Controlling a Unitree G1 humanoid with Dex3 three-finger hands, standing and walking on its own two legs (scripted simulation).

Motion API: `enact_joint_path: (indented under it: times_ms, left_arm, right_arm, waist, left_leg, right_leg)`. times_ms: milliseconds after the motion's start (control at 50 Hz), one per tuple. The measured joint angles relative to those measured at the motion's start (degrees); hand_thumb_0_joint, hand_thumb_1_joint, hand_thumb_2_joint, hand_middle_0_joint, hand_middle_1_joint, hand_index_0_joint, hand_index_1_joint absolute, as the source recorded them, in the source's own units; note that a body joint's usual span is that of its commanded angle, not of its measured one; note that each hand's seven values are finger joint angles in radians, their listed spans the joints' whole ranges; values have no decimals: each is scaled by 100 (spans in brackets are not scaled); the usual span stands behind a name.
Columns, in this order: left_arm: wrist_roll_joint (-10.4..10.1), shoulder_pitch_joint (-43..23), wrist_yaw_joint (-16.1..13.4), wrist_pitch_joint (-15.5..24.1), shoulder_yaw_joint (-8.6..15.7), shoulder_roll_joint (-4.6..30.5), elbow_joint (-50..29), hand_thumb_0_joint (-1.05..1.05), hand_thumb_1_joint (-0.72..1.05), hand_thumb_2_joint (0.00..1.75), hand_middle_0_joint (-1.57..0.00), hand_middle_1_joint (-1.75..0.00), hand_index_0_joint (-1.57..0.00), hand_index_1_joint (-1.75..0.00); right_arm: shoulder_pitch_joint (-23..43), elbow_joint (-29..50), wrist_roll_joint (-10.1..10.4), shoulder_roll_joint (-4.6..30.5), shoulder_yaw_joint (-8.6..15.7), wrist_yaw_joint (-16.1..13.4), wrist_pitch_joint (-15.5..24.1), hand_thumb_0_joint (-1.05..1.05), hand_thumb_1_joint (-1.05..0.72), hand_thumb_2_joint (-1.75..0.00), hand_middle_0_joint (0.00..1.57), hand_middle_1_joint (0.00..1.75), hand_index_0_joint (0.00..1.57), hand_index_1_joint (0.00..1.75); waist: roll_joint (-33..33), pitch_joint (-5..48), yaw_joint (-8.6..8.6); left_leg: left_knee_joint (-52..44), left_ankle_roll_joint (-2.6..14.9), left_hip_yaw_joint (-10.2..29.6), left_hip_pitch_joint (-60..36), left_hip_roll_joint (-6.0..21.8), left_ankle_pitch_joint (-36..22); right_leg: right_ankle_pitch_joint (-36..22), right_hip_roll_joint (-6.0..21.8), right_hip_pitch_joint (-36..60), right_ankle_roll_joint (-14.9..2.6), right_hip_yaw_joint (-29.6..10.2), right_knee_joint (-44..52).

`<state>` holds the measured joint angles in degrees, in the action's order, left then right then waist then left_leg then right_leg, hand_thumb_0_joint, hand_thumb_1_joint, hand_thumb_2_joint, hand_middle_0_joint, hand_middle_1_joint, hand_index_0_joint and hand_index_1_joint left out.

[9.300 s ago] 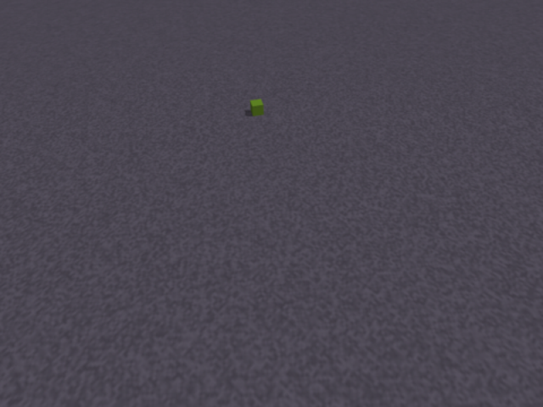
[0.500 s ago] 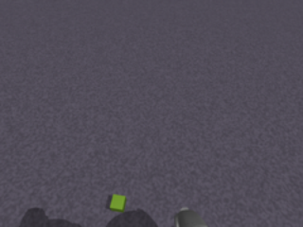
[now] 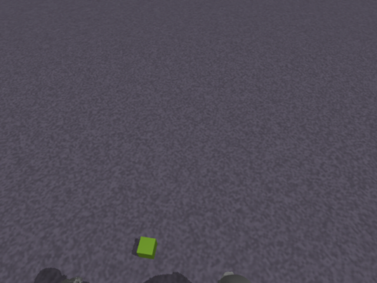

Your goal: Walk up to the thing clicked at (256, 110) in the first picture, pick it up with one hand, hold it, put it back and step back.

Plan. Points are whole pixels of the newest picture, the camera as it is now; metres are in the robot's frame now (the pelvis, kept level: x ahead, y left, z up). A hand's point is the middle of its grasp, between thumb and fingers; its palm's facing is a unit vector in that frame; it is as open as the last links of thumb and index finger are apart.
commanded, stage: walk up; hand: left
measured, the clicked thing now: (147, 247) +0.41 +0.21 -0.72
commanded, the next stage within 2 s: none
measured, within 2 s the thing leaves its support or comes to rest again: neither
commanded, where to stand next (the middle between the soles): +0.07 +0.03 m, yaw -1 degrees
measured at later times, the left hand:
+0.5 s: hand out of the picture +0.06 +0.30 -0.14, palm faces -0.03 -0.92 -0.39, open 7.4 cm
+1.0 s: hand out of the picture +0.03 +0.27 -0.14, palm faces -0.09 -0.92 -0.37, open 7.4 cm
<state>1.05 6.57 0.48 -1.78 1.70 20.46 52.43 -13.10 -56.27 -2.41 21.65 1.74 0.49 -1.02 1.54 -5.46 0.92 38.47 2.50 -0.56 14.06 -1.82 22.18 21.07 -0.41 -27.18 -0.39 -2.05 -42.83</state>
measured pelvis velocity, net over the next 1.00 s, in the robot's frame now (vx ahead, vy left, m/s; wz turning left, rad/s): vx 0.02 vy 0.00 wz -0.09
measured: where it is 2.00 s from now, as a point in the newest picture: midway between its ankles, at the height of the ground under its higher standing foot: outside the picture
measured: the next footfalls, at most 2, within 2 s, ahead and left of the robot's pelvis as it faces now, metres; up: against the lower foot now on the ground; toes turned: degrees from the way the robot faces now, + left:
right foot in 0.16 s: +0.07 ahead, -0.13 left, +0.00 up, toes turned -2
left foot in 0.50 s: +0.18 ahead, +0.15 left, +0.00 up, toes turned +0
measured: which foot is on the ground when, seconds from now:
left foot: down 0.00-0.20, up 0.22-0.48, down 0.50-0.84, up 0.86-1.00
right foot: up 0.00-0.14, down 0.16-0.52, up 0.54-0.80, down 0.82-1.00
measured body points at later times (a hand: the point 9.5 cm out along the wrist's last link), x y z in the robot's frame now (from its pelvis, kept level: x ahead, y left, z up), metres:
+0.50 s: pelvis +0.04 +0.02 +0.00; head +0.06 +0.02 +0.45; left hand +0.06 +0.35 -0.12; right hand +0.13 -0.31 -0.11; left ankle +0.14 +0.15 -0.72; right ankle +0.03 -0.13 -0.72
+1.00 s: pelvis +0.02 +0.00 +0.00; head +0.04 +0.00 +0.45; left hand +0.04 +0.32 -0.12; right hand +0.05 -0.34 -0.11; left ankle +0.08 +0.12 -0.69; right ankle -0.04 -0.13 -0.72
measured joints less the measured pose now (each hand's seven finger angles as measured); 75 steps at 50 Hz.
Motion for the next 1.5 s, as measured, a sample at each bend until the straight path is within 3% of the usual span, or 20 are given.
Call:
enact_joint_path:
  times_ms: [60, 160, 220, 300, 400, 500, 540, 580, 660, 780, 840, 880, 920, 1020, 1100, 1140, 1220, 1340, 1480, 1500]
  left_arm:
    - [-68, 226, 33, 39, 77, 175, 312, 1, 90, 90, -21, -30, -21, -30]
    - [-7, 681, 87, 192, 132, 333, 655, 1, 91, 90, -21, -30, -20, -30]
    - [59, 862, 82, 358, 142, 274, 677, 1, 91, 90, -21, -30, -20, -30]
    - [52, 1118, 74, 556, 135, 247, 466, 1, 91, 90, -21, -30, -20, -30]
    - [36, 1295, 51, 550, 57, 234, 338, 1, 90, 90, -21, -30, -21, -30]
    - [-28, 1048, 41, 94, 15, 284, 115, 1, 90, 90, -21, -30, -21, -30]
    - [-85, 755, 4, -82, 39, 321, 6, 1, 90, 90, -21, -30, -21, -30]
    - [-97, 482, -40, -199, 65, 364, -104, 1, 91, 90, -21, -30, -20, -30]
    - [-80, 242, 4, -254, 144, 464, -243, 1, 91, 90, -21, -30, -20, -30]
    - [-9, 495, 230, -145, 217, 430, -139, 0, 91, 90, -21, -30, -20, -30]
    - [77, 716, 231, -33, 304, 311, 17, 0, 91, 90, -21, -30, -20, -30]
    - [177, 941, 218, -28, 300, 274, 39, 0, 91, 90, -21, -30, -20, -30]
    - [190, 1117, 173, 19, 262, 188, 122, 1, 91, 90, -21, -30, -20, -30]
    - [146, 1470, 169, 241, 219, 168, 167, 1, 90, 90, -21, -30, -21, -30]
    - [42, 1582, 135, 309, 142, 311, 89, 1, 90, 90, -21, -30, -21, -30]
    - [-44, 1511, 66, 258, 97, 343, 124, 1, 90, 90, -21, -30, -21, -30]
    - [-60, 1250, 4, 228, -12, 315, 108, 1, 91, 90, -21, -30, -20, -30]
    - [-155, 725, -42, 296, 24, 378, -21, 1, 91, 90, -21, -30, -20, -30]
    - [-117, 196, -188, 219, 66, 251, -140, 1, 91, 90, -21, -30, -20, -30]
    - [-82, 138, -182, 225, 47, 212, -164, 1, 91, 90, -21, -30, -20, -30]
  right_arm:
    - [-110, -123, -36, -82, -32, -11, 102, 1, -91, -90, 20, 30, 21, 30]
    - [-168, -5, -80, -29, 70, 128, 93, 1, -90, -90, 20, 30, 21, 30]
    - [-211, 142, -32, 116, 167, 180, 23, 1, -91, -90, 20, 30, 21, 30]
    - [-211, 201, 17, 219, 199, 215, -5, 1, -91, -90, 20, 30, 21, 30]
    - [-74, 292, 88, 323, 221, 194, 162, 1, -91, -90, 20, 30, 20, 30]
    - [177, 322, 181, 277, 170, -45, 246, 1, -91, -90, 20, 30, 20, 30]
    - [330, 313, 164, 162, 155, -157, 259, 1, -91, -90, 20, 30, 20, 30]
    - [484, 366, 179, 30, 81, -191, 247, 1, -91, -90, 20, 30, 20, 30]
    - [670, 508, 158, -142, 12, -272, 239, 1, -91, -90, 20, 30, 21, 30]
    - [615, 673, -26, 61, 87, -170, 217, 1, -90, -90, 21, 30, 21, 30]
    - [480, 649, -71, 265, 170, -138, 97, 1, -90, -90, 20, 30, 21, 30]
    - [272, 469, -5, 268, 213, -190, 21, 1, -90, -90, 20, 30, 21, 30]
    - [114, 297, 99, 326, 230, -179, 49, 1, -91, -90, 20, 30, 21, 30]
    - [-225, 145, 118, 325, 194, -5, 157, 1, -91, -90, 20, 30, 20, 29]
    - [-239, 235, 90, 189, 194, 136, 194, 1, -91, -90, 20, 30, 20, 30]
    - [-148, 361, 39, 84, 210, 143, 274, 1, -91, -90, 20, 30, 20, 30]
    - [-151, 601, 143, -20, 147, 124, 359, 1, -91, -90, 20, 30, 21, 30]
    - [52, 586, 195, -92, -50, 9, 250, 1, -91, -90, 20, 30, 21, 30]
    - [595, 751, 279, 59, 23, -35, -185, 1, -90, -90, 20, 30, 21, 30]
    - [692, 739, 297, 88, 51, -61, -225, 1, -91, -90, 20, 30, 21, 30]
  waist:
    - [26, 65, 42]
    - [-99, 184, -6]
    - [-481, 101, 36]
    - [-537, 112, -160]
    - [-498, 60, -281]
    - [-288, -94, -284]
    - [-83, -257, -291]
    - [42, -421, -276]
    - [246, -478, -222]
    - [137, -157, -115]
    - [-167, -60, -68]
    - [-131, 103, -192]
    - [-157, 154, -311]
    - [-208, 170, -300]
    - [-126, 58, -289]
    - [9, -66, -253]
    - [-143, -54, -97]
    - [-118, -104, -29]
    - [-397, -280, 10]
    - [-449, -340, 12]
  left_leg:
    - [-366, -75, 3, -165, 76, -231]
    - [-408, -88, -151, -224, 259, -161]
    - [73, -25, 72, -130, 472, 247]
    - [1365, -4, 369, 603, 232, 461]
    - [925, -182, 285, 1104, 439, -38]
    - [-251, -243, 47, 800, 413, -1382]
    - [-26, -256, -35, 922, 316, -1082]
    - [126, -229, -42, 1049, 354, -1045]
    - [93, -225, -110, 1194, 494, -1156]
    - [269, -227, -199, 1468, 767, -1109]
    - [677, -216, 28, 1646, 899, -536]
    - [1155, -233, 283, 1728, 605, 156]
    - [1529, -235, 442, 1670, 352, 120]
    - [1011, -200, 29, 1203, 233, 206]
    - [-143, -66, -192, 656, 110, -552]
    - [-226, 30, -312, 539, -28, -789]
    - [-400, 112, -218, 349, 34, -750]
    - [-465, 35, -176, 230, 75, -758]
    - [599, -132, 6, 900, 193, -388]
    - [961, -134, 184, 1067, 114, -12]
  right_leg:
    - [76, -143, 155, -17, -278, -277]
    - [294, -56, 958, 9, 88, 570]
    - [-592, -282, 1330, -84, 309, 1124]
    - [-600, -214, 1499, -217, 294, 1293]
    - [-653, 2, 1777, -11, 232, 1555]
    - [-8, 206, 1364, 188, 162, 468]
    - [412, 204, 1006, 125, -98, -272]
    - [925, -102, 603, 18, -419, -1326]
    - [761, -302, 103, -53, -548, -2589]
    - [1197, 21, 732, -21, -148, -1003]
    - [575, -92, 1216, 18, 172, -34]
    - [569, -38, 1219, -40, 139, -25]
    - [458, 14, 1347, -41, 61, 202]
    - [281, 162, 1686, 71, 141, 715]
    - [441, 301, 1746, 168, 190, 604]
    - [544, 399, 1466, 47, 43, -151]
    - [857, 91, 685, -138, -51, -1501]
    - [139, 280, 312, -34, 101, -565]
    - [-424, 76, 530, -3, 289, 125]
    - [-385, 74, 449, -12, 318, 18]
